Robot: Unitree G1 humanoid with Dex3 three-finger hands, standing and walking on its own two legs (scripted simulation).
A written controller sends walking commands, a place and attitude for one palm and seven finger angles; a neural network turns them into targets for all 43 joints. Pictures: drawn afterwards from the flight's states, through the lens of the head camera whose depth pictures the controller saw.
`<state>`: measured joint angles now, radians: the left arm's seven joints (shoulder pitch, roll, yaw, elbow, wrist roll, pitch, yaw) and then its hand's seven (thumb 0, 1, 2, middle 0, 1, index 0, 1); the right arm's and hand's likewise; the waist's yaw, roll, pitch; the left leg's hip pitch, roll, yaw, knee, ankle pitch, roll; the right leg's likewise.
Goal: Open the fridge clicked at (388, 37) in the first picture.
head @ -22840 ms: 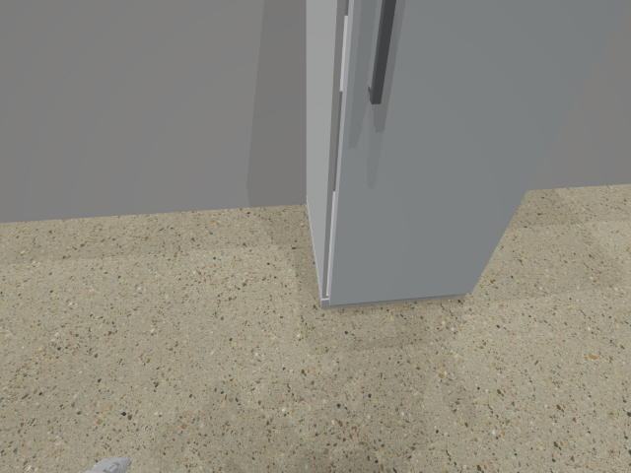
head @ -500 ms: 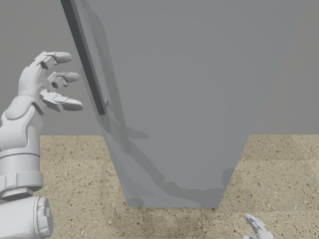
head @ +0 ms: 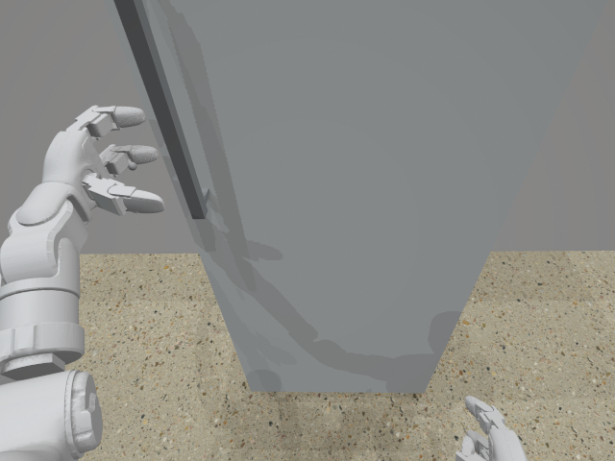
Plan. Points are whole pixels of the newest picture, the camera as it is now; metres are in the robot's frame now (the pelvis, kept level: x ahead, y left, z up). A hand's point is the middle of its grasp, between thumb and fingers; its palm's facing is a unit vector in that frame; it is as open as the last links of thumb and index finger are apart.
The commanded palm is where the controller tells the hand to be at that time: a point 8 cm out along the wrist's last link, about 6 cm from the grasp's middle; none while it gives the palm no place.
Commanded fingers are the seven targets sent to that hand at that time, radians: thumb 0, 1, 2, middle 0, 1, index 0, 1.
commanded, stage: move the hooked fingers beside the handle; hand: left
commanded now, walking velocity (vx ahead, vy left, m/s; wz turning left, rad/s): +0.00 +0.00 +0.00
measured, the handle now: (171, 108) +0.45 +0.18 +0.27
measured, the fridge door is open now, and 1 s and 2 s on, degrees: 0 0 0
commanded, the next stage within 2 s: feel for the door with the fingertips in 0.24 s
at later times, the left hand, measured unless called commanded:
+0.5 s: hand (132, 155) +0.38 +0.21 +0.25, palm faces +0.03 -1.00 -0.03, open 14.0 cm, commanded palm +0.35 +0.26 +0.24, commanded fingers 0.00 -0.50 0.30 -0.30 -1.20 -0.30 -1.20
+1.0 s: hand (148, 155) +0.39 +0.20 +0.24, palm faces +0.06 -1.00 -0.02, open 14.0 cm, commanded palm +0.36 +0.25 +0.24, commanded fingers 0.00 -0.50 0.30 -0.30 -1.20 -0.30 -1.20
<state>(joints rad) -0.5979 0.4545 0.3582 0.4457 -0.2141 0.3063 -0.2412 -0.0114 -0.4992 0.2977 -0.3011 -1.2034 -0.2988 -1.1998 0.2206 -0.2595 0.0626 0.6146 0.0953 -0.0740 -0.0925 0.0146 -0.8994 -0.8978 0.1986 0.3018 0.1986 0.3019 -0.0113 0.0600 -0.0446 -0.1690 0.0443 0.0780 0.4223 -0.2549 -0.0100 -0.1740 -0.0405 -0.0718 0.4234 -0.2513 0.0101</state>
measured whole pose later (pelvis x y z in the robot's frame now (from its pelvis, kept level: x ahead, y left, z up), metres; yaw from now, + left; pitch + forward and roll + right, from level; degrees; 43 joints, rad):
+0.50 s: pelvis +0.01 +0.00 +0.00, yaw +1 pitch +0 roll +0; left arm -0.58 0.41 0.33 0.32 -0.25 0.30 -0.25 -0.01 -0.50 0.30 -0.30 -1.20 -0.30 -1.20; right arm 0.22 -0.27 0.05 0.63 0.10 -0.08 -0.09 0.02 -0.90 -0.90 0.20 0.30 0.20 0.30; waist 0.01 0.05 -0.06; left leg -0.15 0.05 0.07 0.43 -0.27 -0.01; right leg -0.15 -0.04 -0.08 0.42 -0.26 0.01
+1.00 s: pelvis +0.00 +0.00 +0.00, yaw +1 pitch -1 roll +0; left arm -0.65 0.41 0.29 0.41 -0.23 0.35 -0.19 -0.01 -0.50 0.30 -0.30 -1.20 -0.29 -1.20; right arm 0.20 -0.26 0.06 0.65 0.10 -0.06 -0.10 0.02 -0.90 -0.90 0.20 0.30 0.20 0.30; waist 0.00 0.06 -0.04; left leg -0.16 0.05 0.06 0.43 -0.25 -0.01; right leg -0.16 -0.04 -0.09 0.42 -0.25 0.01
